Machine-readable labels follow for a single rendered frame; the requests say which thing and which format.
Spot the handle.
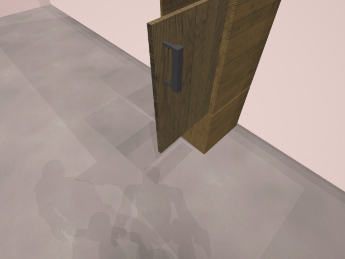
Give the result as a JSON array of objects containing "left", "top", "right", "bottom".
[{"left": 163, "top": 41, "right": 184, "bottom": 93}]

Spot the cupboard door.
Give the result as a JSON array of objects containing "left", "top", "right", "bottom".
[{"left": 147, "top": 0, "right": 229, "bottom": 153}]

